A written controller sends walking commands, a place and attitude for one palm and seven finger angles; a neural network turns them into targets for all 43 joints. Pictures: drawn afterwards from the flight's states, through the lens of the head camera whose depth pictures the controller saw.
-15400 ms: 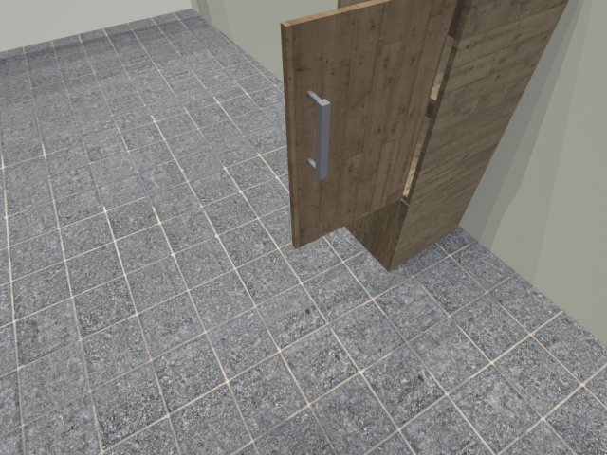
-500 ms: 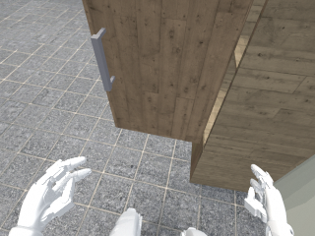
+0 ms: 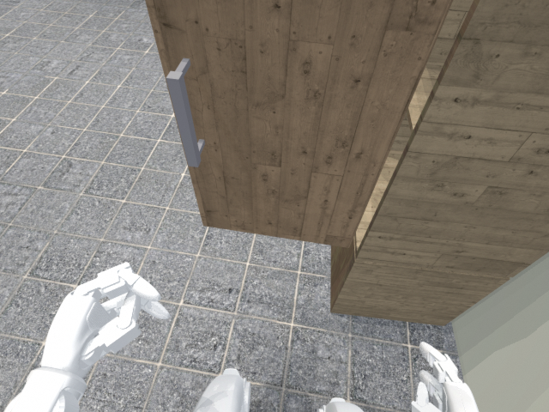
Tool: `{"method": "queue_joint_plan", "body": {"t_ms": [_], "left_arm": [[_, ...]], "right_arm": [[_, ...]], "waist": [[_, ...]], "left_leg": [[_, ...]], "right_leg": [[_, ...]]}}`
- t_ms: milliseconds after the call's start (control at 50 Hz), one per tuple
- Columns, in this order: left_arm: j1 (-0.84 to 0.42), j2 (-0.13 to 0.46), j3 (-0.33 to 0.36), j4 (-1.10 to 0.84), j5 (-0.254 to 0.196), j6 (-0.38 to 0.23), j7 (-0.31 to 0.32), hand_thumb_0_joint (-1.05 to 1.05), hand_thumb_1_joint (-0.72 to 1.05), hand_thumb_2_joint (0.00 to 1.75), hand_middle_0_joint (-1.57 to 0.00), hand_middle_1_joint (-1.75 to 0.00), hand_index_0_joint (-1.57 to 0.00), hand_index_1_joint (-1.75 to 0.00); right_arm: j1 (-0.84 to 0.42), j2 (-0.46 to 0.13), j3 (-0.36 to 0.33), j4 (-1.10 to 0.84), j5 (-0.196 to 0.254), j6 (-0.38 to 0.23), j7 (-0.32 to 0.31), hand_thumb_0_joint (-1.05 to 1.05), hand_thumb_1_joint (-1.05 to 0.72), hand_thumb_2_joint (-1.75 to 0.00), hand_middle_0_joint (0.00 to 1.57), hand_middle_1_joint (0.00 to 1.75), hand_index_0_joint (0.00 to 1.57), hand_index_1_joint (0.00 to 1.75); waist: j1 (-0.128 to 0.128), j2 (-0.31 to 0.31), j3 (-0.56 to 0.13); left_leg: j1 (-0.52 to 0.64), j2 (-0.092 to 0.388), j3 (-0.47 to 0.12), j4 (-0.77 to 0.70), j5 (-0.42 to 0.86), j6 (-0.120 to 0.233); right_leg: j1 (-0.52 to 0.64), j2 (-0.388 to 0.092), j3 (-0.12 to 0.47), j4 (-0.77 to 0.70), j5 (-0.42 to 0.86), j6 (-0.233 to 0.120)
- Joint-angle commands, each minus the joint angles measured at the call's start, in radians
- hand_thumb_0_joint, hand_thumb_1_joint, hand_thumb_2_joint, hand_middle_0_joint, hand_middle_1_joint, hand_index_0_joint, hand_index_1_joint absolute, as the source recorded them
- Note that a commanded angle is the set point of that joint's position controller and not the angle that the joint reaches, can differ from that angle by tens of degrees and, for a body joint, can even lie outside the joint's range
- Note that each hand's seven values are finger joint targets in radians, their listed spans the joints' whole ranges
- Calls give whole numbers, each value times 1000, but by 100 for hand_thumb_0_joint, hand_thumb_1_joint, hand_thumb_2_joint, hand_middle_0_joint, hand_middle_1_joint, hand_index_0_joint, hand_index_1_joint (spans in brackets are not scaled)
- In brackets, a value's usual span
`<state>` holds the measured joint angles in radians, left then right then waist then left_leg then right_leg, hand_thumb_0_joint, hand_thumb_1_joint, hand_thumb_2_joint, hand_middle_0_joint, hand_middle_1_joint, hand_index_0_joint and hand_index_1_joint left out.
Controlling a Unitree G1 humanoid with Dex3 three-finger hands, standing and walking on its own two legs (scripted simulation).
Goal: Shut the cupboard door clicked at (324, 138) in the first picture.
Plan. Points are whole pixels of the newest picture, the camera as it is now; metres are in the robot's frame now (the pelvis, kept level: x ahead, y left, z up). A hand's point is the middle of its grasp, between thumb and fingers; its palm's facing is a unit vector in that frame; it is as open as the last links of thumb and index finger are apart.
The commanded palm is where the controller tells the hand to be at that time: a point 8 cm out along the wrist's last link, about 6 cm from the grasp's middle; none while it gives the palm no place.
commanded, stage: raise the hand and make a fist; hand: left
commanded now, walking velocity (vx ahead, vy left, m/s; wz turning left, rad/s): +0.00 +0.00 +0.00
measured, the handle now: (189, 117) +0.54 +0.18 +0.11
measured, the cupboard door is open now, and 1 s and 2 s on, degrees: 87 87 87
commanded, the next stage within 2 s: bring the fist close to the handle in 0.96 s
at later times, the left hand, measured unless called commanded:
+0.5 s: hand (124, 304) +0.22 +0.19 +0.11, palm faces -0.09 -1.00 -0.03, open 3.1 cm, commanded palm +0.20 +0.24 +0.11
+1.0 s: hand (146, 297) +0.23 +0.16 +0.11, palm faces -0.09 -1.00 -0.04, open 3.1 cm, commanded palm +0.21 +0.22 +0.12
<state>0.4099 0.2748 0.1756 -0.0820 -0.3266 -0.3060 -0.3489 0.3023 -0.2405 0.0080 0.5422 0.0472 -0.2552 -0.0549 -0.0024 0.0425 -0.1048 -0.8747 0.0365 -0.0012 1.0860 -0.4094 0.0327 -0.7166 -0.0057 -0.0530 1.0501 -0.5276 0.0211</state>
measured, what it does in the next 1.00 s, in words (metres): stands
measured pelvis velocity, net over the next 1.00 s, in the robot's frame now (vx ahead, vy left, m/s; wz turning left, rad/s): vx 0.01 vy -0.02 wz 0.02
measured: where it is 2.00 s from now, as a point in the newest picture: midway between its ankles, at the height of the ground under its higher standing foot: outside the picture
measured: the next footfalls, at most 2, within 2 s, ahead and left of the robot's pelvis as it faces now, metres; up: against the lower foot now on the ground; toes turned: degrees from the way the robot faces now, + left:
none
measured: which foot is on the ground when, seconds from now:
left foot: down 0.00-1.00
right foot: down 0.00-1.00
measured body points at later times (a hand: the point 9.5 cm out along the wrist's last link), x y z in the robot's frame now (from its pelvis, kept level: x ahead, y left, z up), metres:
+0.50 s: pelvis +0.01 +0.00 +0.02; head +0.03 +0.00 +0.47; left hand +0.22 +0.24 +0.11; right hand +0.20 -0.21 -0.03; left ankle +0.07 +0.10 -0.66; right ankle +0.00 -0.14 -0.66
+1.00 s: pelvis +0.01 -0.02 +0.03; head +0.03 -0.03 +0.48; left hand +0.23 +0.22 +0.12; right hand +0.19 -0.26 -0.04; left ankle +0.07 +0.10 -0.66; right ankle +0.00 -0.14 -0.66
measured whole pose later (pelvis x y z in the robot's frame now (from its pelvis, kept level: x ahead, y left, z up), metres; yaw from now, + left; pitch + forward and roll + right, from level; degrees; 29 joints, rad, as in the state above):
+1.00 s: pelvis +0.01 -0.02 +0.03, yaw +1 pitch +6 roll -2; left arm 0.34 0.28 0.18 -0.06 -0.34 -0.22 -0.37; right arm 0.27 -0.26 0.03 0.54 0.06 -0.25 -0.06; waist 0.01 0.06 -0.08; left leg -0.65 0.04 -0.01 0.90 -0.35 0.00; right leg -0.51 0.00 -0.06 0.89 -0.48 -0.01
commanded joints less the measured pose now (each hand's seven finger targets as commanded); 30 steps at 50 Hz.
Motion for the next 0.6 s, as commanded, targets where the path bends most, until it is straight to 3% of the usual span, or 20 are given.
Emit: {"method": "queue_joint_plan", "body": {"t_ms": [0, 80, 100, 140, 180, 240, 280, 340, 380, 440, 480, 500, 580], "left_arm": [[-51, 131, 67, -265, -3, -56, 15, 0, 90, 90, -108, -126, -108, -126], [-62, 142, 78, -271, 6, -32, 34, 0, 90, 90, -115, -134, -115, -134], [-61, 118, 54, -283, 5, -27, 35, 0, 90, 90, -117, -136, -117, -136], [-61, 109, 42, -260, 7, -10, 33, 0, 90, 90, -121, -140, -121, -140], [-80, 133, 62, -246, 8, 4, 29, 0, 90, 90, -124, -144, -124, -144], [-103, 119, 41, -257, 5, 17, 17, 0, 90, 90, -130, -150, -130, -150], [-120, 150, 71, -241, 5, 24, 12, 0, 90, 90, -130, -150, -130, -150], [-143, 134, 54, -261, -4, 30, 5, 0, 90, 90, -130, -150, -130, -150], [-155, 165, 86, -248, -7, 34, 5, 0, 90, 90, -130, -150, -130, -150], [-158, 146, 72, -245, -15, 41, -5, 0, 90, 90, -130, -150, -130, -150], [-164, 177, 108, -205, -20, 53, -8, 0, 90, 90, -130, -150, -130, -150], [-168, 146, 76, -214, -24, 54, -13, 0, 90, 90, -130, -150, -130, -150], [-174, 177, 107, -174, -31, 63, -22, 0, 90, 90, -130, -150, -130, -150]], "right_arm": [[-88, -132, -51, -189, -1, -68, -7, 0, -90, -90, 20, 30, 20, 30], [-86, -134, -46, -188, 1, -52, -7, 0, -90, -90, 20, 30, 20, 30], [-87, -129, -42, -195, 3, -50, -5, 0, -90, -90, 20, 30, 20, 30], [-89, -130, -40, -199, 5, -40, -5, 0, -90, -90, 20, 30, 20, 30], [-87, -133, -36, -198, 2, -34, -6, 0, -90, -90, 20, 30, 20, 30], [-88, -131, -28, -209, 5, -30, -4, 0, -90, -90, 20, 30, 20, 30], [-86, -137, -25, -200, 3, -28, -7, 0, -90, -90, 20, 30, 20, 30], [-94, -131, -18, -206, 5, -31, -5, 0, -90, -90, 20, 30, 20, 30], [-95, -136, -16, -196, 4, -31, -7, 0, -90, -90, 20, 30, 20, 30], [-97, -131, -15, -196, 8, -34, -7, 0, -90, -90, 20, 30, 20, 30], [-103, -138, -13, -186, 6, -34, -9, 0, -90, -90, 20, 30, 20, 30], [-106, -132, -11, -191, 10, -36, -8, 0, -90, -90, 20, 30, 20, 30], [-110, -141, -14, -180, 11, -42, -13, 0, -90, -90, 20, 30, 20, 30]], "waist": [[10, 53, -202], [10, 68, -171], [7, 87, -169], [-2, 61, -136], [4, 59, -134], [-5, 64, -128], [0, 60, -131], [-3, 75, -136], [3, 69, -132], [1, 56, -135], [9, 20, -117], [4, 22, -110], [10, -3, -93]], "left_leg": [[313, -10, -106, -258, 14, -12], [339, -6, -114, -286, 13, -16], [353, -8, -113, -295, 14, -17], [354, -5, -113, -309, -6, -17], [351, -9, -107, -310, 15, -15], [374, -9, -105, -323, 16, -16], [379, -10, -102, -320, 42, -14], [402, -11, -98, -333, 48, -14], [402, -14, -94, -334, 63, -13], [416, -17, -79, -337, 95, -11], [392, -21, -76, -337, 97, -10], [395, -22, -68, -342, 91, -9], [381, -26, -58, -336, 85, -7]], "right_leg": [[-12, 45, -28, -160, 110, -48], [9, 51, -34, -177, 131, -51], [15, 48, -36, -185, 136, -50], [18, 51, -37, -205, 131, -47], [43, 53, -32, -216, 148, -49], [57, 51, -35, -234, 152, -47], [75, 55, -29, -243, 170, -50], [94, 51, -30, -260, 174, -48], [111, 52, -25, -270, 185, -50], [134, 48, -24, -286, 208, -46], [152, 47, -16, -300, 200, -46], [153, 42, -14, -310, 189, -43], [165, 36, 13, -337, 160, -40]]}}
